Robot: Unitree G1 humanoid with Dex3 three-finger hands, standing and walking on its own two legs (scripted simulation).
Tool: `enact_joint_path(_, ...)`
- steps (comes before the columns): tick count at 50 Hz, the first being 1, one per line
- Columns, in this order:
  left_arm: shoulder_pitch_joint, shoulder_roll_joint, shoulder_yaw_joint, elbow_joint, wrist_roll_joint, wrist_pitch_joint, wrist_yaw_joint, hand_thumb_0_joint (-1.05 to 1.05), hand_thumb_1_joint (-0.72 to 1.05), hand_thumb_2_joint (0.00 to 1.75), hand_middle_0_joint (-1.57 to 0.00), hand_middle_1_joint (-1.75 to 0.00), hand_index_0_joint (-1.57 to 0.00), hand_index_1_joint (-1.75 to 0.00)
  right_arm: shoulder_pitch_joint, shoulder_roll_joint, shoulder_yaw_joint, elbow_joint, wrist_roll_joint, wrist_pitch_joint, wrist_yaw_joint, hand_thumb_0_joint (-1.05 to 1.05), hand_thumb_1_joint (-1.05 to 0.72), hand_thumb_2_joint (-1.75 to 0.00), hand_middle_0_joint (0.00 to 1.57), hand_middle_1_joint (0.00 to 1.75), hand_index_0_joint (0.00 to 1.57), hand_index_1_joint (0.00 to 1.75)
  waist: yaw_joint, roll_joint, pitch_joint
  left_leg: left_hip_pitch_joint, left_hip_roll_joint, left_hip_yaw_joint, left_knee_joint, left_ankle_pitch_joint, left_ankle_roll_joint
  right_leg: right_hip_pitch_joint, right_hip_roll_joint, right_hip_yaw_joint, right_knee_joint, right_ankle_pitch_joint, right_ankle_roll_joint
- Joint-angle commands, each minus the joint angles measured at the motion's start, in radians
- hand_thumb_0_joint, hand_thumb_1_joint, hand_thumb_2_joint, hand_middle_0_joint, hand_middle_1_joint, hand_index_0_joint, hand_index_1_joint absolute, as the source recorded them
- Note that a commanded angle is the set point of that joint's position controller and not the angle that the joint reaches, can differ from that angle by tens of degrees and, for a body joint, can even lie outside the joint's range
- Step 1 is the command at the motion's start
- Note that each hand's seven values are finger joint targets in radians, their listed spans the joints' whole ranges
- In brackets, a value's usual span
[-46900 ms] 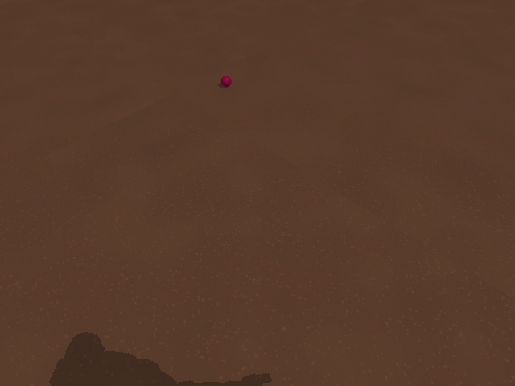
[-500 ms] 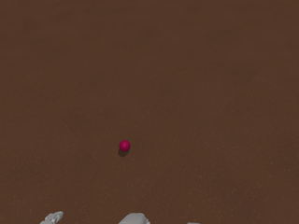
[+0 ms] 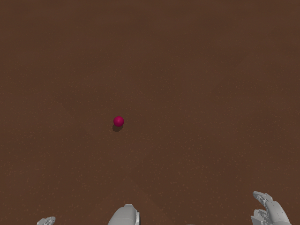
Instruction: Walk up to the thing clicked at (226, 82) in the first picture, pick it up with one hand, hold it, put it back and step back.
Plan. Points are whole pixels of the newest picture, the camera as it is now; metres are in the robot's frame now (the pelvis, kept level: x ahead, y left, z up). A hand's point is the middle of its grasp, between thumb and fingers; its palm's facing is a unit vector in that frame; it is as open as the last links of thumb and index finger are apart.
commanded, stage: step back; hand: left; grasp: from above
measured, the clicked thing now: (118, 121) +0.82 +0.31 -0.71
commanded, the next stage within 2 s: stand in 1.56 s
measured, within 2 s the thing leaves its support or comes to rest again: neither
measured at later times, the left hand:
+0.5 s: hand out of the picture -0.07 +0.27 -0.13, palm faces +0.08 -0.92 -0.38, open 7.4 cm
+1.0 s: hand out of the picture -0.21 +0.26 -0.14, palm faces +0.07 -0.93 -0.37, open 7.4 cm
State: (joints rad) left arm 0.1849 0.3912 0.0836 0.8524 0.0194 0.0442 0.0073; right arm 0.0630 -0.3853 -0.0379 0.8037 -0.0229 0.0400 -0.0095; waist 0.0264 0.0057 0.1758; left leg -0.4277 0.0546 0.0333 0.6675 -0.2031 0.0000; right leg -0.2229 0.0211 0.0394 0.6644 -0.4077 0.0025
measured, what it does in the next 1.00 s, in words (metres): walks backwards: left foot, then right foot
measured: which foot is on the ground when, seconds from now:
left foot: down 0.00-0.02, up 0.04-0.30, down 0.32-1.00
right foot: down 0.00-0.34, up 0.36-0.60, down 0.62-1.00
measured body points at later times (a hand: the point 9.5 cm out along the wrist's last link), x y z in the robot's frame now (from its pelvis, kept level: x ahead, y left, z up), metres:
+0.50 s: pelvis -0.17 -0.01 +0.01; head -0.12 +0.01 +0.46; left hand -0.07 +0.32 -0.11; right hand -0.07 -0.31 -0.10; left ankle -0.14 +0.11 -0.72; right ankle -0.17 -0.14 -0.64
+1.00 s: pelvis -0.25 -0.01 +0.02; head -0.25 +0.00 +0.47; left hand -0.21 +0.31 -0.11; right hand -0.18 -0.32 -0.11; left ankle -0.23 +0.10 -0.72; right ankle -0.24 -0.14 -0.71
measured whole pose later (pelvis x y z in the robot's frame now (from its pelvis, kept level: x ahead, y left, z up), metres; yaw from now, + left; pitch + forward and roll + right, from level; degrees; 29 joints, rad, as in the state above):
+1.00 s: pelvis -0.25 -0.01 +0.02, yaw +3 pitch -3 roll +1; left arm 0.21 0.40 0.06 1.01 0.02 0.01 -0.02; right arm 0.23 -0.34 -0.04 1.02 -0.04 0.00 0.02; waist 0.02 -0.03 0.05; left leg -0.24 -0.03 -0.03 0.55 -0.26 0.02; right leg -0.24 -0.02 0.01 0.64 -0.43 -0.02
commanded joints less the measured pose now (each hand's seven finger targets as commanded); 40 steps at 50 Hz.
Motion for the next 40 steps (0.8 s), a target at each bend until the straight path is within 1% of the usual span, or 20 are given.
enact_joint_path(1,0.075,0.342,0.09,-0.056,0.018,-0.03,0.003,0.0,0.9,0.9,-0.2,-0.3,-0.2,-0.3,-0.022,-0.174,-0.061,-0.075,0.022,-0.001,-0.017,0.0,-0.9,-0.9,0.2,0.3,0.2,0.3,0.036,-0.274,-0.188,-0.081,-0.131,-0.078,0.235,-0.334,0.007,-0.054,-0.351,0.45,-0.362,0.132,-0.239)
enact_joint_path(2,-0.003,0.388,0.094,-0.102,0.027,-0.033,0.006,0.0,0.9,0.9,-0.2,-0.3,-0.2,-0.3,-0.014,-0.208,-0.075,-0.07,0.015,0.007,-0.026,0.0,-0.9,-0.9,0.2,0.3,0.2,0.3,0.035,-0.285,-0.125,-0.022,-0.115,-0.186,0.451,-0.415,-0.015,-0.26,-0.47,0.569,-0.407,0.139,-0.325)
enact_joint_path(5,-0.146,0.247,0.061,-0.124,0.026,-0.034,0.022,0.0,0.9,0.9,-0.2,-0.3,-0.2,-0.3,0.087,-0.204,-0.07,-0.01,0.028,0.0,-0.018,0.0,-0.9,-0.9,0.2,0.3,0.2,0.3,-0.057,-0.091,-0.123,-0.012,-0.172,-0.203,0.556,-0.264,-0.006,-0.189,-0.256,0.185,-0.247,0.373,-0.209)
enact_joint_path(10,-0.012,0.239,0.059,-0.123,0.031,-0.024,0.031,0.0,0.9,0.9,-0.2,-0.3,-0.2,-0.3,0.075,-0.167,-0.05,-0.026,0.01,-0.016,-0.025,0.0,-0.9,-0.9,0.2,0.3,0.2,0.3,0.028,-0.191,-0.185,-0.063,-0.121,-0.111,0.273,-0.355,-0.027,0.113,-0.266,0.165,-0.163,0.587,-0.212)
enact_joint_path(13,-0.034,0.252,0.057,-0.138,0.018,-0.011,0.034,0.0,0.9,0.9,-0.2,-0.3,-0.2,-0.3,0.134,-0.17,-0.059,-0.003,-0.001,-0.019,-0.021,0.0,-0.9,-0.9,0.2,0.3,0.2,0.3,0.004,-0.223,-0.232,0.057,-0.076,-0.065,-0.023,-0.274,-0.007,0.133,-0.279,0.18,-0.095,0.623,-0.191)
enact_joint_path(15,-0.071,0.233,0.043,-0.146,0.004,0.005,0.026,0.0,0.9,0.9,-0.2,-0.3,-0.2,-0.3,0.219,-0.173,-0.069,0.043,-0.009,-0.023,-0.021,0.0,-0.9,-0.9,0.2,0.3,0.2,0.3,-0.037,-0.156,-0.257,0.204,-0.092,-0.011,-0.294,-0.02,0.007,0.057,-0.24,0.132,-0.011,0.533,-0.134)
enact_joint_path(16,-0.03,0.193,0.029,-0.148,0.001,0.009,0.02,0.0,0.9,0.9,-0.2,-0.3,-0.2,-0.3,0.204,-0.221,-0.083,0.044,-0.016,-0.026,-0.022,0.0,-0.9,-0.9,0.2,0.3,0.2,0.3,-0.019,-0.047,-0.261,0.299,0.03,-0.192,-0.315,0.046,0.045,-0.092,-0.178,0.106,0.051,0.361,-0.083)
enact_joint_path(17,-0.061,0.171,0.017,-0.167,-0.008,0.004,0.022,0.0,0.9,0.9,-0.2,-0.3,-0.2,-0.3,0.14,-0.351,-0.102,0.019,-0.012,-0.02,-0.011,0.0,-0.9,-0.9,0.2,0.3,0.2,0.3,-0.024,0.223,-0.23,0.262,0.263,-0.483,-0.349,0.155,0.185,-0.262,0.007,-0.049,0.204,-0.031,-0.023)
enact_joint_path(18,-0.132,0.217,0.045,-0.161,0.005,0.006,0.036,0.0,0.9,0.9,-0.2,-0.3,-0.2,-0.3,0.109,-0.401,-0.113,-0.003,-0.017,-0.022,-0.007,0.0,-0.9,-0.9,0.2,0.3,0.2,0.3,-0.082,0.253,-0.195,0.076,0.372,-0.6,-0.385,0.175,0.317,-0.198,0.021,0.045,0.434,-0.261,-0.006)
enact_joint_path(19,-0.132,0.224,0.048,-0.134,0.007,0.014,0.034,0.0,0.9,0.9,-0.2,-0.3,-0.2,-0.3,0.083,-0.338,-0.102,0.005,-0.02,-0.031,-0.013,0.0,-0.9,-0.9,0.2,0.3,0.2,0.3,-0.055,0.112,-0.181,0.054,0.319,-0.483,-0.33,0.256,0.293,-0.175,0.038,0.134,0.55,-0.222,-0.017)
enact_joint_path(21,-0.035,0.195,0.042,-0.091,-0.018,0.015,0.028,0.0,0.9,0.9,-0.2,-0.3,-0.2,-0.3,0.014,-0.266,-0.068,-0.006,-0.021,-0.033,-0.023,0.0,-0.9,-0.9,0.2,0.3,0.2,0.3,0.016,0.078,-0.192,0.136,0.214,-0.299,-0.26,0.362,0.233,-0.222,0.06,0.143,0.629,-0.129,-0.026)
enact_joint_path(24,0.0,0.182,0.041,-0.075,-0.005,-0.004,0.013,0.0,0.9,0.9,-0.2,-0.3,-0.2,-0.3,0.029,-0.235,-0.069,0.0,-0.018,-0.035,-0.022,0.0,-0.9,-0.9,0.2,0.3,0.2,0.3,0.005,0.129,-0.202,0.23,0.189,-0.249,-0.22,0.262,0.226,-0.207,0.02,0.083,0.417,-0.124,-0.001)
enact_joint_path(27,-0.037,0.171,0.033,-0.065,0.002,-0.027,-0.003,0.0,0.9,0.9,-0.2,-0.3,-0.2,-0.3,0.083,-0.254,-0.075,0.017,-0.026,-0.034,-0.016,0.0,-0.9,-0.9,0.2,0.3,0.2,0.3,-0.049,0.164,-0.203,0.249,0.171,-0.254,-0.24,-0.032,0.204,-0.123,-0.008,0.002,0.06,-0.116,-0.002)
enact_joint_path(30,0.081,0.168,0.038,0.033,0.015,-0.054,0.005,0.0,0.9,0.9,-0.2,-0.3,-0.2,-0.3,0.072,-0.244,-0.066,0.028,-0.016,-0.015,-0.004,0.0,-0.9,-0.9,0.2,0.3,0.2,0.3,0.002,0.14,-0.225,0.136,0.124,-0.186,-0.129,-0.078,0.143,0.127,0.019,-0.041,-0.331,0.069,-0.044)
enact_joint_path(31,0.097,0.221,0.053,0.046,0.029,-0.065,0.009,0.0,0.9,0.9,-0.2,-0.3,-0.2,-0.3,0.084,-0.185,-0.05,0.024,-0.011,-0.016,-0.001,0.0,-0.9,-0.9,0.2,0.3,0.2,0.3,-0.003,0.01,-0.219,-0.025,0.064,-0.144,-0.008,-0.166,0.086,0.21,-0.077,0.162,-0.337,0.019,-0.07)
enact_joint_path(32,0.048,0.305,0.07,0.016,0.031,-0.07,0.009,0.0,0.9,0.9,-0.2,-0.3,-0.2,-0.3,0.03,-0.143,-0.038,-0.004,-0.003,-0.021,-0.001,0.0,-0.9,-0.9,0.2,0.3,0.2,0.3,0.024,-0.184,-0.17,-0.128,-0.061,-0.105,0.064,-0.32,0.019,0.056,-0.29,0.472,-0.42,-0.246,-0.165)
enact_joint_path(33,-0.044,0.367,0.077,-0.005,0.034,-0.068,0.007,0.0,0.9,0.9,-0.2,-0.3,-0.2,-0.3,0.017,-0.208,-0.063,0.02,-0.008,-0.02,-0.009,0.0,-0.9,-0.9,0.2,0.3,0.2,0.3,0.022,-0.194,-0.096,0.017,-0.038,-0.176,0.209,-0.354,-0.01,-0.236,-0.415,0.575,-0.463,-0.398,-0.261)
enact_joint_path(34,-0.109,0.306,0.061,-0.022,0.026,-0.074,0.007,0.0,0.9,0.9,-0.2,-0.3,-0.2,-0.3,0.037,-0.224,-0.068,0.044,0.0,-0.021,-0.003,0.0,-0.9,-0.9,0.2,0.3,0.2,0.3,-0.021,-0.095,-0.031,0.063,-0.028,-0.198,0.245,-0.288,-0.008,-0.298,-0.358,0.468,-0.44,-0.385,-0.228)
enact_joint_path(36,-0.12,0.245,0.047,-0.013,0.025,-0.084,0.01,0.0,0.9,0.9,-0.2,-0.3,-0.2,-0.3,0.073,-0.191,-0.056,0.073,0.009,-0.036,0.007,0.0,-0.9,-0.9,0.2,0.3,0.2,0.3,-0.029,-0.077,-0.066,0.023,-0.075,-0.155,0.203,-0.223,-0.003,-0.145,-0.246,0.279,-0.361,-0.135,-0.173)
enact_joint_path(40,-0.054,0.257,0.048,0.019,0.029,-0.084,-0.004,0.0,0.9,0.9,-0.2,-0.3,-0.2,-0.3,0.065,-0.179,-0.05,0.084,-0.005,-0.057,0.016,0.0,-0.9,-0.9,0.2,0.3,0.2,0.3,0.012,-0.179,-0.104,0.068,-0.068,-0.087,-0.012,-0.271,-0.013,-0.048,-0.241,0.258,-0.356,-0.158,-0.163)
